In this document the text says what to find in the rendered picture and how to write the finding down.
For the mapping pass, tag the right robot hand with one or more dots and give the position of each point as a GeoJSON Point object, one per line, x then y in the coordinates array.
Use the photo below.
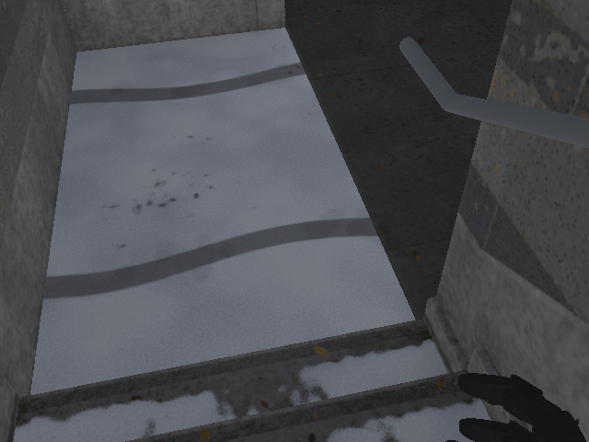
{"type": "Point", "coordinates": [522, 400]}

